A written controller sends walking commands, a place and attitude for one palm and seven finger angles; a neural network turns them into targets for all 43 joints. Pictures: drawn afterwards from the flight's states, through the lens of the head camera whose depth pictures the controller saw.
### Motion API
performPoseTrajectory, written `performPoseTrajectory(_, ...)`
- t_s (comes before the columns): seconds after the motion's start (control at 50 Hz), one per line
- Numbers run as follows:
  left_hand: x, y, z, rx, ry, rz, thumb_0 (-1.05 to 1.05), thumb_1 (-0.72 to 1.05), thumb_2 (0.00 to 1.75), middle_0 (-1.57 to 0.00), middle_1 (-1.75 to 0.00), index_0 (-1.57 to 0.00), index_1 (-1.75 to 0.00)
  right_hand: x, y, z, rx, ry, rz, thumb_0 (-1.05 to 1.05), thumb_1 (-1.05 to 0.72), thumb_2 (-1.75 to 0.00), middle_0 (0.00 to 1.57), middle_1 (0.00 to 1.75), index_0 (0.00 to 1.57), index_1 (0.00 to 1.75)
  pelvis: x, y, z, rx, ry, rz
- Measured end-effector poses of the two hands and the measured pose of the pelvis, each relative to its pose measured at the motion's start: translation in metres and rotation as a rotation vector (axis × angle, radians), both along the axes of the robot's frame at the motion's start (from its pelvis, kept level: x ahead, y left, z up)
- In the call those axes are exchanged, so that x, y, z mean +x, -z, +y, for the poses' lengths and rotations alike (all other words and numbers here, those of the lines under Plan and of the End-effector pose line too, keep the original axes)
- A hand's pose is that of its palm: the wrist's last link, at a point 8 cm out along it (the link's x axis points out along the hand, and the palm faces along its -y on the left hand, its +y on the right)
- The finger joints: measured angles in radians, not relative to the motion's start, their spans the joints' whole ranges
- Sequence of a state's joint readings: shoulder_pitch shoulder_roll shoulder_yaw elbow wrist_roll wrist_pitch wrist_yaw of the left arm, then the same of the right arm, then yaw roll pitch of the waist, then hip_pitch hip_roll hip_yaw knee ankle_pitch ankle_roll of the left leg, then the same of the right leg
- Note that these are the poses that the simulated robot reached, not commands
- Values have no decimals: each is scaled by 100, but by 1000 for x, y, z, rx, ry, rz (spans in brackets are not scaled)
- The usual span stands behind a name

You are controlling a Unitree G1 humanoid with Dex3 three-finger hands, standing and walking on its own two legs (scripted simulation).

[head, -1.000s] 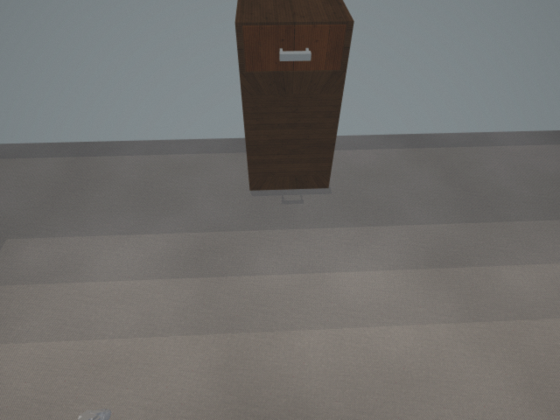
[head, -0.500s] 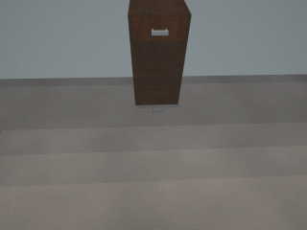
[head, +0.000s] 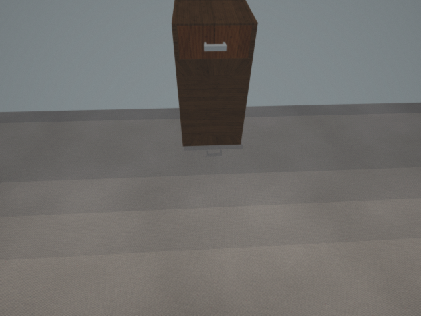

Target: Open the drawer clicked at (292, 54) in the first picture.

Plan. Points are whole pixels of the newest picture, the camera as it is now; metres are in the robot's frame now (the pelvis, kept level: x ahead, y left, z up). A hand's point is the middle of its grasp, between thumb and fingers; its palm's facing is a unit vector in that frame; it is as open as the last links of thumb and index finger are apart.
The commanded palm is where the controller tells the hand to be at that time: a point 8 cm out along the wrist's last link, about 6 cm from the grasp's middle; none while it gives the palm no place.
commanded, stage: look at it before walking up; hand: left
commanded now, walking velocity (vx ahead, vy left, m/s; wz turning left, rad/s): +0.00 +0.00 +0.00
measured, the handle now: (214, 45) +1.32 +0.06 -0.06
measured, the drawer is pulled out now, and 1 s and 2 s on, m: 0.00 0.00 0.00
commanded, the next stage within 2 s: walk to a spot facing it in 0.44 s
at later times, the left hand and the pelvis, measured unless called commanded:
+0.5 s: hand out of the picture +0.06 +0.25 -0.16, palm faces -0.02 -0.94 -0.33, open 7.4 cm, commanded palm none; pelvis +0.00 +0.01 +0.00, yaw +0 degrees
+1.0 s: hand out of the picture +0.07 +0.16 -0.18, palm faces -0.07 -0.98 -0.19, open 7.4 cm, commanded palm none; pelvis +0.08 -0.02 -0.02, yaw -11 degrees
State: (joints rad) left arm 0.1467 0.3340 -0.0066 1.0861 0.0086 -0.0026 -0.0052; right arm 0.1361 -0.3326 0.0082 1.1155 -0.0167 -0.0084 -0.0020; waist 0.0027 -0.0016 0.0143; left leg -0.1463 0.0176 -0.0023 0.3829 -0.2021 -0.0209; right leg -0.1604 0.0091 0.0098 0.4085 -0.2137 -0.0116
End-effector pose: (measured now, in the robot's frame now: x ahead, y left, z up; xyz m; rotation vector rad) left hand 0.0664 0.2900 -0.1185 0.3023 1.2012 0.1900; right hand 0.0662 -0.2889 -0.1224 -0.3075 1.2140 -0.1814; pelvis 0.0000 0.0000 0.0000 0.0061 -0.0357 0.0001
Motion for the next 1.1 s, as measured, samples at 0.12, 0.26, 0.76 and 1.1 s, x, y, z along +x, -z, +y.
performPoseTrajectory(0.12, 1, 0, 1, -3, 3, -2, 0, 90, 90, -21, -30, -20, -29, 3, -1, 2, -1, 0, -9, 0, -90, -90, 20, 30, 20, 30, 0, 0, 2, -1, 2, 2)
performPoseTrajectory(0.26, -2, 2, 3, -4, 0, 7, 0, 90, 90, -21, -30, -20, -29, 4, -3, 2, -7, 1, -10, 0, -90, -90, 20, 30, 20, 30, 0, -1, 3, -2, 2, 0)
performPoseTrajectory(0.76, -22, 22, -17, -68, -1, 127, 0, 90, 90, -20, -30, -20, -29, -14, 16, 26, 55, 82, 19, 0, -90, -90, 20, 30, 20, 30, 21, 9, 5, 2, 83, 20)
performPoseTrajectory(1.1, 11, 23, -86, -157, 47, 279, 0, 90, 90, -20, -30, -20, -29, 53, 16, 25, 125, 246, -27, 1, -91, -90, 20, 30, 20, 29, 106, 5, -16, -6, 237, 46)
